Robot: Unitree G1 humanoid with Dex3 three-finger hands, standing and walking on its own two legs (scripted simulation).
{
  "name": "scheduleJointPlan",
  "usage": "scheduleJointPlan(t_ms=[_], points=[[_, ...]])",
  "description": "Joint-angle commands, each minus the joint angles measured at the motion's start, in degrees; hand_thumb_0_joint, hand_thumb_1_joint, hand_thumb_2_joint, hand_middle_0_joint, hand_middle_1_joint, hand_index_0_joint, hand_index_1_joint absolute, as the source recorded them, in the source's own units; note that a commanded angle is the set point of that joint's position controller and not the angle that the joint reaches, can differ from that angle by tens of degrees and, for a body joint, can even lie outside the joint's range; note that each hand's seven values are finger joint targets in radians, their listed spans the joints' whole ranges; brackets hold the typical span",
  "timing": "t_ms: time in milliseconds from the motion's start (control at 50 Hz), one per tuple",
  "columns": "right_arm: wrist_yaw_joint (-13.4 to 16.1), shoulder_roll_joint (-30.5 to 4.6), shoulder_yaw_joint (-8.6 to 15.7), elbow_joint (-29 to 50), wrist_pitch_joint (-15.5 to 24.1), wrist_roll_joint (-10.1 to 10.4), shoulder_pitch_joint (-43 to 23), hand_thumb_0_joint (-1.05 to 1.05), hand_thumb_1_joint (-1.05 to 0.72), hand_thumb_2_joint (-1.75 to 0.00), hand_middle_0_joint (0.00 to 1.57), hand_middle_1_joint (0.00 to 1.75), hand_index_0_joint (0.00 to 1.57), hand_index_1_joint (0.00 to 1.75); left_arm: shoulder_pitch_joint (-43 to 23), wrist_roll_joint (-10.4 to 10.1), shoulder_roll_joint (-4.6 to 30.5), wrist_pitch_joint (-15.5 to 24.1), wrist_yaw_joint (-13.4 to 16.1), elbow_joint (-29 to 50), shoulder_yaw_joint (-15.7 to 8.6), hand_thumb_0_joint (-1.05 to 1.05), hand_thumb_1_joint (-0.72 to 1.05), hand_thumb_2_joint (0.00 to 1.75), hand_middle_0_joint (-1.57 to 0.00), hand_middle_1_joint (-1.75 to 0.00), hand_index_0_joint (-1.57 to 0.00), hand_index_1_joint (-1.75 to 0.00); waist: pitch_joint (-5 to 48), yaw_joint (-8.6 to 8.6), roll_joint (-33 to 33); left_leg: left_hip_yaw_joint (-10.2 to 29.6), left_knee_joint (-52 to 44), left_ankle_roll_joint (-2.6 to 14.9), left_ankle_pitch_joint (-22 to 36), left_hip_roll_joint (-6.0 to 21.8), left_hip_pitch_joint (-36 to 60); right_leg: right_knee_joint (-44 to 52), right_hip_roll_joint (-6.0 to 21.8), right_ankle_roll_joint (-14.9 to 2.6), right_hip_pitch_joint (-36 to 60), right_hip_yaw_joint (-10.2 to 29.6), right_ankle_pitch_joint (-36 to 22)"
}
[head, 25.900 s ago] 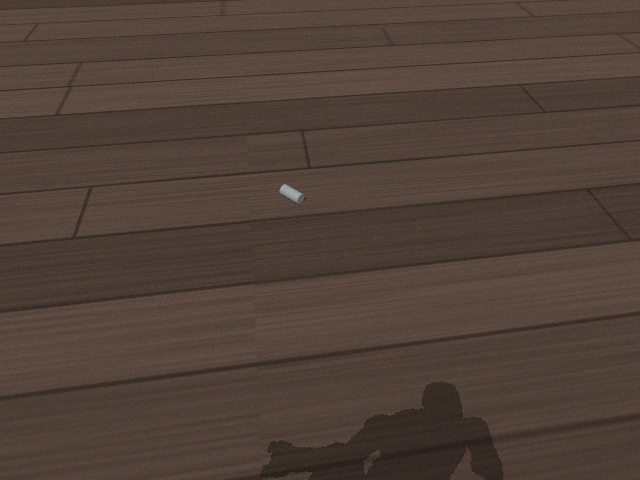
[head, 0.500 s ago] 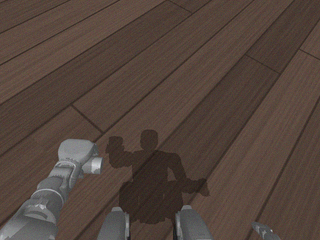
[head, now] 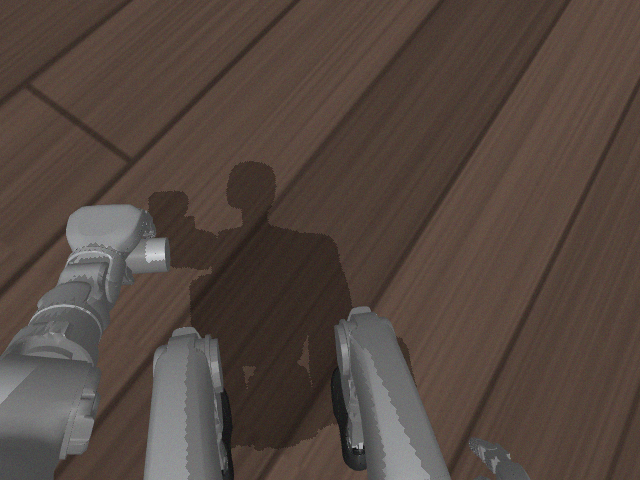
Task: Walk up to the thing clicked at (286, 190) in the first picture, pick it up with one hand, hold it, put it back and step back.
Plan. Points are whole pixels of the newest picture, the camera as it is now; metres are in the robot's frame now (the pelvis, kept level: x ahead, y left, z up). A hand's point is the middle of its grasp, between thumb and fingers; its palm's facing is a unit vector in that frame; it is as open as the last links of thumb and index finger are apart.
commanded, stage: crouch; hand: left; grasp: from above
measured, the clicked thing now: (129, 256) +0.42 +0.21 -0.21
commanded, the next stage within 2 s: lower in 0.96 s
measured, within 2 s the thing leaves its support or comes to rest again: neither
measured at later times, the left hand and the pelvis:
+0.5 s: hand (137, 248) +0.45 +0.22 -0.27, palm faces -0.50 +0.00 -0.86, open 7.9 cm; pelvis +0.00 -0.01 -0.08, yaw -2 degrees
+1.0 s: hand (148, 248) +0.46 +0.22 -0.32, palm faces -0.48 +0.01 -0.87, open 7.8 cm; pelvis -0.01 +0.00 -0.14, yaw -3 degrees
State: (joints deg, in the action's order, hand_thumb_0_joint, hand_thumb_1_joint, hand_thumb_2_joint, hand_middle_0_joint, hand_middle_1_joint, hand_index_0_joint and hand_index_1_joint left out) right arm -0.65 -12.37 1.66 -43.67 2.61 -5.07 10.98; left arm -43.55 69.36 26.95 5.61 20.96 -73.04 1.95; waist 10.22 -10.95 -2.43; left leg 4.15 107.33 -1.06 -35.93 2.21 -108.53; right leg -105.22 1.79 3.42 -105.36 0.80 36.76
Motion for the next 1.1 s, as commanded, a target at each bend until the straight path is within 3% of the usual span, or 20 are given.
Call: scheduleJointPlan(t_ms=[0, 20, 40, 60, 100, 120, 160, 180, 200, 240, 280, 320, 420, 480, 540, 560, 640, 800, 940, 1080], points=[[-0.1, -13.6, 4.3, 1.9, 1.7, -0.7, 10.1, 0.0, -0.89, -0.9, 0.2, 0.3, 0.2, 0.3, -25.8, 0.9, 15.6, 1.4, 5.3, 13.0, -4.0, 0.0, 0.97, 0.49, -1.36, -0.18, -1.34, -0.21, 42.8, -0.66, -11.4, -1.2, -8.2, 1.2, 12.2, -1.9, 32.8, 7.7, -1.5, -5.2, 12.1, -5.6, -13.3], [-0.4, -13.5, 4.4, 2.2, 1.8, -0.8, 10.2, 0.0, -0.9, -0.9, 0.2, 0.3, 0.2, 0.3, -25.8, 1.2, 17.2, 1.5, 5.8, 13.4, -4.9, 0.0, 0.96, 0.49, -1.36, -0.18, -1.33, -0.21, 44.6, 0.01, -12.4, -1.9, -6.9, 1.34, 14.0, -1.9, 33.6, 7.2, -1.7, -5.19, 12.4, -5.4, -14.6], [-0.8, -13.9, 4.4, 2.2, 2.0, -1.0, 10.8, 0.0, -0.89, -0.9, 0.2, 0.3, 0.2, 0.3, -26.0, 1.5, 17.7, 1.4, 6.0, 12.7, -5.6, 0.0, 0.97, 0.48, -1.36, -0.18, -1.34, -0.21, 44.2, -0.73, -13.1, -1.5, -6.3, 1.04, 15.0, -1.8, 33.5, 6.0, -1.2, -5.13, 11.2, -5.4, -15.4], [-0.9, -13.9, 4.4, 1.8, 2.0, -1.3, 10.6, 0.0, -0.89, -0.9, 0.2, 0.3, 0.2, 0.3, -26.3, 1.7, 16.7, 1.3, 6.2, 13.0, -5.0, 0.0, 0.97, 0.47, -1.35, -0.18, -1.34, -0.2, 43.8, -0.62, -14.4, -1.4, -5.8, 0.75, 15.9, -1.7, 33.7, 4.9, -1.3, -5.21, 9.9, -5.6, -15.6], [-1.5, -14.0, 4.4, 1.9, 2.0, -1.6, 10.7, 0.0, -0.89, -0.9, 0.2, 0.3, 0.2, 0.3, -27.5, 2.4, 17.8, 1.0, 6.7, 11.3, -5.6, 0.0, 0.98, 0.49, -1.37, -0.16, -1.35, -0.19, 42.5, -1.27, -15.3, -1.4, -4.4, 0.73, 15.0, -1.6, 32.6, 3.6, -1.2, -5.2, 8.0, -5.8, -15.1], [-1.7, -13.6, 4.3, 2.0, 1.9, -1.7, 10.2, 0.0, -0.9, -0.9, 0.2, 0.3, 0.2, 0.3, -28.3, 2.3, 15.9, 0.8, 6.7, 11.4, -4.5, 0.0, 0.97, 0.48, -1.36, -0.18, -1.34, -0.2, 42.1, -1.38, -15.3, -2.0, -3.5, 0.96, 14.3, -1.7, 31.4, 3.5, -1.6, -5.26, 7.2, -5.9, -14.7], [-2.2, -13.8, 4.0, 2.2, 1.8, -1.7, 10.7, 0.0, -0.9, -0.9, 0.2, 0.3, 0.2, 0.3, -27.8, 2.7, 18.5, 0.4, 6.8, 9.3, -5.8, 0.0, 0.95, 0.46, -1.34, -0.18, -1.32, -0.2, 40.7, -1.28, -14.6, -2.8, -1.8, 1.31, 13.1, -1.7, 28.4, 3.2, -1.6, -5.09, 7.9, -5.7, -14.6], [-2.4, -13.9, 4.0, 2.3, 1.8, -1.9, 10.6, 0.0, -0.9, -0.9, 0.2, 0.3, 0.2, 0.3, -27.0, 2.2, 17.3, 0.2, 6.6, 8.9, -5.6, 0.0, 0.94, 0.46, -1.33, -0.19, -1.31, -0.21, 41.2, -1.4, -13.7, -2.9, -1.1, 1.38, 13.2, -1.8, 27.1, 2.7, -1.6, -4.94, 8.3, -5.8, -14.9], [-2.6, -14.1, 4.0, 2.5, 1.8, -2.0, 10.4, 0.0, -0.9, -0.9, 0.2, 0.3, 0.2, 0.3, -26.7, 2.1, 19.0, 0.0, 6.5, 9.0, -6.3, 0.0, 0.95, 0.47, -1.34, -0.19, -1.32, -0.21, 42.3, -0.98, -13.8, -3.2, 0.0, 1.6, 13.6, -1.8, 26.6, 2.1, -1.7, -4.84, 9.1, -5.7, -15.6], [-3.1, -13.6, 3.8, 3.0, 1.8, -2.0, 11.0, 0.0, -0.9, -0.9, 0.2, 0.3, 0.2, 0.3, -27.3, 1.3, 16.4, -0.1, 5.6, 9.1, -4.8, 0.0, 0.97, 0.47, -1.34, -0.21, -1.33, -0.22, 42.7, -2.26, -12.4, -3.2, 1.2, 1.84, 14.3, -1.7, 24.9, 1.4, -1.8, -4.5, 10.6, -5.9, -17.0], [-3.2, -14.4, 4.0, 2.9, 1.4, -1.8, 11.0, 0.0, -0.9, -0.9, 0.2, 0.3, 0.2, 0.3, -25.8, 1.4, 20.2, -0.2, 4.9, 7.0, -6.7, 0.0, 0.94, 0.46, -1.32, -0.2, -1.31, -0.22, 41.5, -1.14, -10.9, -3.2, 2.1, 2.05, 14.0, -1.8, 22.1, 0.6, -2.1, -4.46, 10.3, -5.9, -16.8], [-3.7, -13.9, 3.9, 3.1, 1.3, -1.9, 11.2, 0.0, -0.9, -0.9, 0.2, 0.3, 0.2, 0.3, -26.3, 0.8, 18.7, 0.1, 4.0, 6.6, -5.8, 0.0, 0.94, 0.47, -1.32, -0.22, -1.31, -0.24, 40.7, -1.97, -11.1, -3.2, 3.4, 2.04, 13.8, -1.6, 21.0, -0.4, -2.1, -4.37, 10.1, -5.9, -17.1], [-4.1, -14.2, 3.8, 2.9, 0.6, -1.8, 11.1, 0.0, -0.9, -0.9, 0.2, 0.3, 0.2, 0.3, -27.3, 1.1, 20.0, 1.6, 3.0, 6.8, -6.0, 0.0, 0.9, 0.44, -1.29, -0.21, -1.28, -0.22, 39.1, -1.86, -10.8, -3.2, 5.8, 2.18, 12.8, -1.6, 17.4, -2.5, -2.7, -4.33, 8.2, -6.1, -16.3], [-4.4, -14.5, 3.8, 2.7, 0.6, -2.1, 11.2, 0.0, -0.9, -0.9, 0.2, 0.3, 0.2, 0.3, -28.9, 1.5, 20.6, 2.7, 3.3, 7.0, -6.1, 0.0, 0.88, 0.41, -1.28, -0.19, -1.27, -0.2, 38.1, -2.49, -12.2, -3.2, 6.8, 2.03, 11.9, -1.6, 16.7, -3.8, -2.6, -4.5, 6.2, -6.3, -15.3], [-4.5, -14.9, 3.7, 2.3, 0.6, -2.1, 11.1, 0.0, -0.9, -0.9, 0.2, 0.3, 0.2, 0.3, -28.2, 2.1, 22.4, 3.1, 4.2, 6.7, -7.5, 0.0, 0.83, 0.36, -1.24, -0.16, -1.23, -0.17, 37.2, -1.73, -13.5, -2.9, 6.8, 1.65, 11.1, -1.6, 17.2, -5.3, -2.5, -4.89, 2.9, -6.8, -13.8], [-4.7, -14.9, 3.8, 2.4, 0.6, -2.3, 11.1, 0.0, -0.9, -0.9, 0.2, 0.3, 0.2, 0.3, -29.8, 2.3, 21.8, 3.4, 4.3, 7.4, -6.9, 0.0, 0.83, 0.37, -1.23, -0.16, -1.22, -0.17, 38.5, -2.53, -14.3, -2.7, 7.2, 1.53, 11.2, -1.4, 18.2, -6.0, -2.7, -4.99, 2.9, -7.1, -13.8], [-5.0, -15.5, 3.6, 2.0, 0.6, -2.6, 11.3, 0.0, -0.9, -0.9, 0.2, 0.3, 0.2, 0.3, -32.0, 3.2, 22.9, 3.7, 5.4, 7.0, -7.1, 0.0, 0.85, 0.37, -1.24, -0.17, -1.24, -0.18, 39.8, -2.95, -15.7, -2.8, 8.8, 1.57, 11.4, -1.4, 18.4, -7.6, -2.8, -5.05, 1.4, -7.3, -14.3], [-4.9, -15.8, 2.4, 0.9, 1.1, -3.1, 11.4, 0.0, -0.9, -0.9, 0.2, 0.3, 0.2, 0.3, -33.5, 3.4, 23.8, 3.1, 7.0, 2.5, -7.6, 0.0, 0.88, 0.39, -1.28, -0.16, -1.26, -0.18, 36.9, -3.92, -15.6, -3.0, 10.6, 1.72, 7.7, -1.8, 14.4, -9.4, -2.5, -5.03, -2.3, -7.6, -11.3], [-5.4, -16.5, 1.0, 0.8, 1.3, -3.2, 11.4, 0.0, -0.9, -0.9, 0.2, 0.3, 0.2, 0.3, -35.6, 3.5, 25.4, 3.0, 6.2, -0.8, -7.2, 0.0, 0.93, 0.39, -1.3, -0.2, -1.3, -0.21, 36.2, -4.81, -14.2, -3.1, 13.1, 2.3, 7.4, -1.9, 10.4, -10.6, -2.9, -4.8, -1.7, -8.0, -11.6], [-5.9, -16.8, 0.1, 1.2, 1.3, -3.5, 11.7, 0.0, -0.91, -0.9, 0.2, 0.3, 0.2, 0.3, -33.5, 3.3, 26.0, 3.6, 5.5, -2.1, -7.4, 0.0, 0.94, 0.43, -1.33, -0.24, -1.32, -0.25, 34.6, -4.78, -14.1, -2.9, 14.5, 2.15, 8.2, -1.9, 8.8, -12.4, -3.1, -4.73, -1.6, -8.6, -12.4]])
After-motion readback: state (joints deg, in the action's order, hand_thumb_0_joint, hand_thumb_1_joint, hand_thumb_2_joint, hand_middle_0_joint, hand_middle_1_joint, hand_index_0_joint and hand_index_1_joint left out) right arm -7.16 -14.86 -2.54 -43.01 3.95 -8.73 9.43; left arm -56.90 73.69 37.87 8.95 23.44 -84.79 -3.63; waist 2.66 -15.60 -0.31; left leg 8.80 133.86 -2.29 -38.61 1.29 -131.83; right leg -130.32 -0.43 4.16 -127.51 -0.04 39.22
